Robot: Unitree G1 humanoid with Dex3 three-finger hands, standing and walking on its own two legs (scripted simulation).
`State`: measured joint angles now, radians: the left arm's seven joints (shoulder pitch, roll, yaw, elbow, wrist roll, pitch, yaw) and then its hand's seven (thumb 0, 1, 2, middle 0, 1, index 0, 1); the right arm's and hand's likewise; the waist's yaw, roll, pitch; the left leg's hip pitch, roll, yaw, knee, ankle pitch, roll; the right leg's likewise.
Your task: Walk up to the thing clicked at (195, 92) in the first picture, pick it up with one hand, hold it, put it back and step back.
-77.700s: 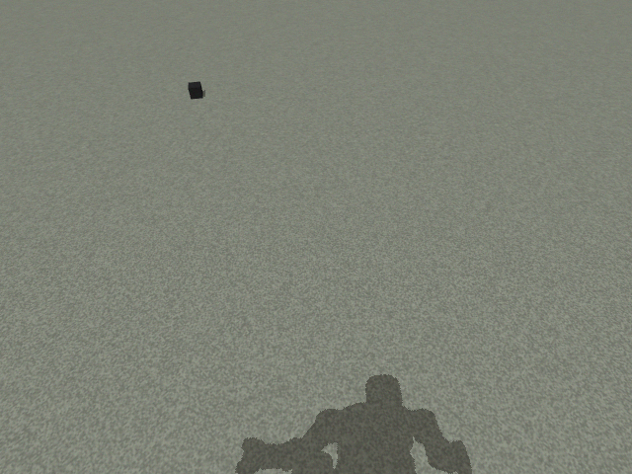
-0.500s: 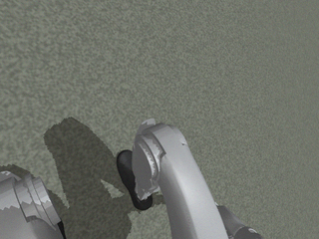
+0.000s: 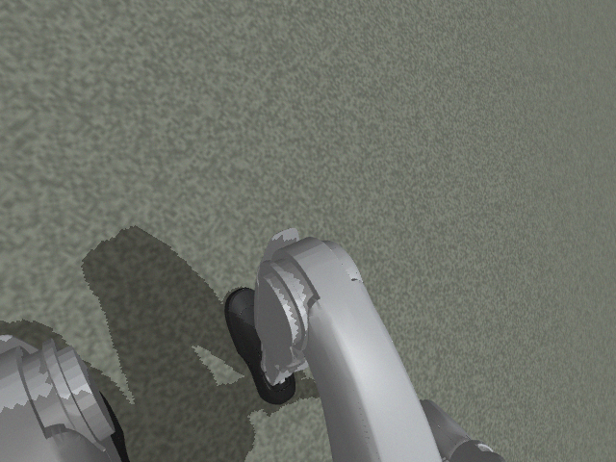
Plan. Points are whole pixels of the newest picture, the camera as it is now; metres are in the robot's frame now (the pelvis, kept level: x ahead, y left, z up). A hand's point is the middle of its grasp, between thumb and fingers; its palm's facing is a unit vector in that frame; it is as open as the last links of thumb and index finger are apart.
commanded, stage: close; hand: left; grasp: from above
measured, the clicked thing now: out of the picture +0.49 +0.37 -0.27
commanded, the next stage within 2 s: settle in 0.56 s
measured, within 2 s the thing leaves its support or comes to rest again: neither
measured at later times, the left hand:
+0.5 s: hand out of the picture +0.47 +0.36 -0.24, palm faces -0.46 -0.12 -0.88, open 11.0 cm
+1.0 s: hand out of the picture +0.47 +0.38 -0.21, palm faces -0.41 -0.11 -0.90, open 12.8 cm
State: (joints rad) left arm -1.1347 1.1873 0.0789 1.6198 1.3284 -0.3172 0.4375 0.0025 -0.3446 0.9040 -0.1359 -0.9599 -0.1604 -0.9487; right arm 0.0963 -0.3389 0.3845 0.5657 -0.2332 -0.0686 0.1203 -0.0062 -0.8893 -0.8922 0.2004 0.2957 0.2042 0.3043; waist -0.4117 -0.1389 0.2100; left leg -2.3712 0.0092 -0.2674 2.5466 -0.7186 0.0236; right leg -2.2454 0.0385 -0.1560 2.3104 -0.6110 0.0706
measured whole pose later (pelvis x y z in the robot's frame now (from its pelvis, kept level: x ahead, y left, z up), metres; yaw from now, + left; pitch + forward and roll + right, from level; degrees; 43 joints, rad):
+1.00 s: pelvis +0.00 +0.00 +0.01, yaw +0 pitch +30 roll -18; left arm -1.07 1.16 0.16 1.44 1.35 -0.31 0.36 0.00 -0.31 0.88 -0.19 -0.99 -0.21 -0.97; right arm 0.12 -0.34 0.33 0.54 -0.23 -0.02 0.12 -0.01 -0.91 -0.89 0.20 0.30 0.21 0.30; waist -0.37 -0.11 0.17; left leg -2.37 0.00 -0.27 2.53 -0.72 0.02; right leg -2.24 0.02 -0.16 2.30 -0.62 0.05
